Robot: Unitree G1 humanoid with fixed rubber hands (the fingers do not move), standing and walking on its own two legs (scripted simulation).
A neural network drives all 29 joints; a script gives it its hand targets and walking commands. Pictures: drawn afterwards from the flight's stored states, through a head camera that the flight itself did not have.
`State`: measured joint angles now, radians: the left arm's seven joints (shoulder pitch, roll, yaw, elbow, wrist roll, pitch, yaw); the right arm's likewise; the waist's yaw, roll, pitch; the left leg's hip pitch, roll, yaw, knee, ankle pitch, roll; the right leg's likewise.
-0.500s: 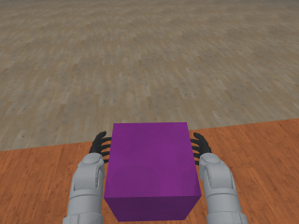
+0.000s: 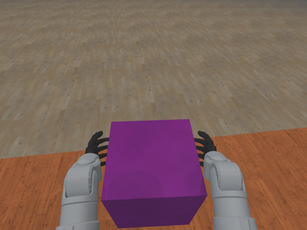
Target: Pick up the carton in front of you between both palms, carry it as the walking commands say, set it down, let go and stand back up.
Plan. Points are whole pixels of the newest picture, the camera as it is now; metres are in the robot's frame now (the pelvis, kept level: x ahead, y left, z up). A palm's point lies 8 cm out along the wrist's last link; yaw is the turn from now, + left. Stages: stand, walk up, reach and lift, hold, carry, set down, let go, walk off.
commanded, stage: carry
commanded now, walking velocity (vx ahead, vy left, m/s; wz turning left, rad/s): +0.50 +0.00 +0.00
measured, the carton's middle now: (152, 176) +0.28 +0.01 +0.00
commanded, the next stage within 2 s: none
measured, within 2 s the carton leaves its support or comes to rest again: neither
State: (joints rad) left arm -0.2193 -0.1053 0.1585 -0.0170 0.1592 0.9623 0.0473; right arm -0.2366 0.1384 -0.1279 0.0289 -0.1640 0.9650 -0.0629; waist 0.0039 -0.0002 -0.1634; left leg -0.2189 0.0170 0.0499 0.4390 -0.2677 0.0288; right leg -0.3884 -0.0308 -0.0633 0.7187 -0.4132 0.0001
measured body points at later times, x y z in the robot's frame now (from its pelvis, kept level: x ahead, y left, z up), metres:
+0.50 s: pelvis +0.25 +0.02 -0.02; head +0.24 +0.03 +0.43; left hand +0.53 +0.19 +0.07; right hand +0.54 -0.12 +0.08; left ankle +0.37 +0.12 -0.74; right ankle +0.10 -0.11 -0.74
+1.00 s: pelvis +0.57 +0.03 -0.03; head +0.57 +0.02 +0.42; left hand +0.90 +0.18 +0.09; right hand +0.90 -0.12 +0.08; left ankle +0.38 +0.12 -0.73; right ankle +0.70 -0.04 -0.75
